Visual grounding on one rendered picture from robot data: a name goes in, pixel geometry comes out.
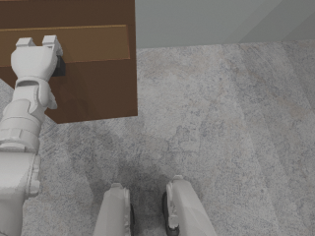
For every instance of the right robot foot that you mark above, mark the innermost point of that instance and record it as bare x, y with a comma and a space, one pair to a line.
173, 231

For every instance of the robot left upper arm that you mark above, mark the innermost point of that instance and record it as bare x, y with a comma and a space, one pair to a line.
20, 177

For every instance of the left robot forearm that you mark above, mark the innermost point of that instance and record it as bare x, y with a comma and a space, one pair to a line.
24, 115

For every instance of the cabinet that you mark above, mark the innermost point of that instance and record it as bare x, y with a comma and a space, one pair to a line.
91, 89

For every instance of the handle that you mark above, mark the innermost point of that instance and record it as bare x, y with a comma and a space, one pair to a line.
60, 69

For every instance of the right robot shin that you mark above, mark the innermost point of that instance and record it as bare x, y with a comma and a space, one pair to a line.
172, 213

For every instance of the robot left hand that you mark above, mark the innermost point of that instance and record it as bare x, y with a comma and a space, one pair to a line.
29, 60

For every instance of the drawer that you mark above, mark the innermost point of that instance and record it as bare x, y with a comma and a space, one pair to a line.
80, 43

